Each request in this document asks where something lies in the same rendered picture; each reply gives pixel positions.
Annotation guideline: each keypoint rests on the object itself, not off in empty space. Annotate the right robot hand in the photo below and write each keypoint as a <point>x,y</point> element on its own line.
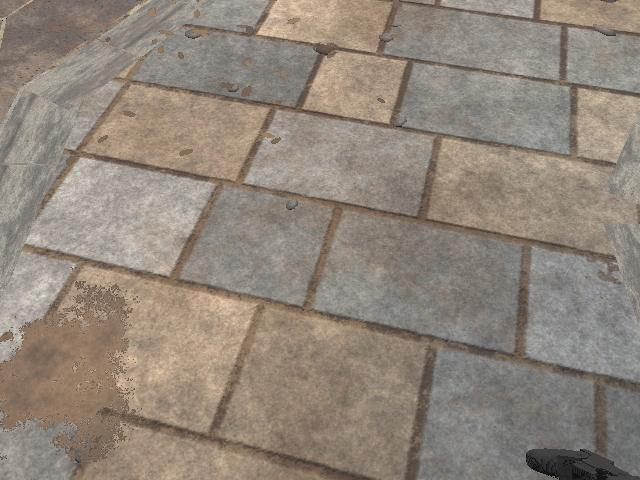
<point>575,465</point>

